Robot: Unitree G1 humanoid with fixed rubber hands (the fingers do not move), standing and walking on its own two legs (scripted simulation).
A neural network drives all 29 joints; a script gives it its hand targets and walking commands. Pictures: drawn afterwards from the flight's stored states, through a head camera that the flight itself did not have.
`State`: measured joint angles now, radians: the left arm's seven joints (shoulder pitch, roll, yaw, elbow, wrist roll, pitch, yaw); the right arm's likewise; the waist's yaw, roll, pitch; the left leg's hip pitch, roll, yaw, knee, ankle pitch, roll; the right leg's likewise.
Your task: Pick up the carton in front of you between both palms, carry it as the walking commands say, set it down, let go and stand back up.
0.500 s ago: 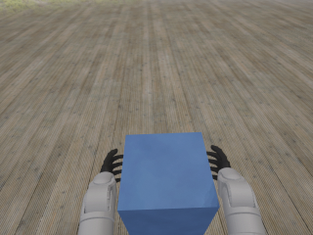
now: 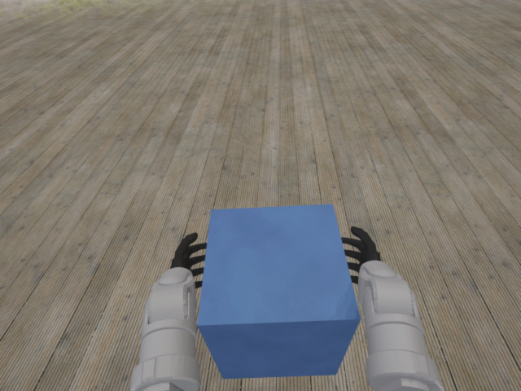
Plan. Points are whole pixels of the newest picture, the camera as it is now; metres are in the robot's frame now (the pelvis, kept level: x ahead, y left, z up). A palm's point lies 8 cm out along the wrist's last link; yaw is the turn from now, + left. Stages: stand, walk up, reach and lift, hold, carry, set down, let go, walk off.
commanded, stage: set down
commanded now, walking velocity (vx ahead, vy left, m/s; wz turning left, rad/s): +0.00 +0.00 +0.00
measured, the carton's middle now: (275, 295) +0.32 +0.00 -0.03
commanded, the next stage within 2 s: none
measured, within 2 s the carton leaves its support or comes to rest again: neither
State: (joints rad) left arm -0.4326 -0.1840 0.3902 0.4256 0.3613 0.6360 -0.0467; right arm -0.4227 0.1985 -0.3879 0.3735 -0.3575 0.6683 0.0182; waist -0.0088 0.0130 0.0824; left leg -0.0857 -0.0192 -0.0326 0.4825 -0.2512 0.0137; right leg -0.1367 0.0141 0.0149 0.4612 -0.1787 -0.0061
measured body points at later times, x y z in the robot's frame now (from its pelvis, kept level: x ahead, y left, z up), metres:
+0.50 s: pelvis -0.02 +0.00 -0.08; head +0.20 -0.01 +0.31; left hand +0.39 +0.15 -0.16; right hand +0.38 -0.15 -0.17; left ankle +0.02 +0.12 -0.74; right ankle +0.06 -0.11 -0.74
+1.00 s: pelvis -0.04 +0.00 -0.21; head +0.23 +0.00 +0.16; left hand +0.44 +0.14 -0.30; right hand +0.42 -0.17 -0.30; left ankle +0.02 +0.12 -0.74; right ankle +0.06 -0.12 -0.74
